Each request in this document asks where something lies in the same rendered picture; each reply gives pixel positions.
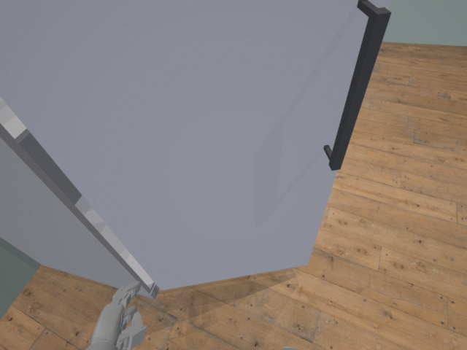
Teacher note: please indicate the robot left hand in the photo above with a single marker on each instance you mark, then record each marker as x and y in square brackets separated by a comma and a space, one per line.
[111, 325]

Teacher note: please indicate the fridge door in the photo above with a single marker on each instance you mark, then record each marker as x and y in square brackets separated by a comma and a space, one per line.
[194, 128]

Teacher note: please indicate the handle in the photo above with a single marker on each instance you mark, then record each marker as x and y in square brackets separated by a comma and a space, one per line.
[378, 19]

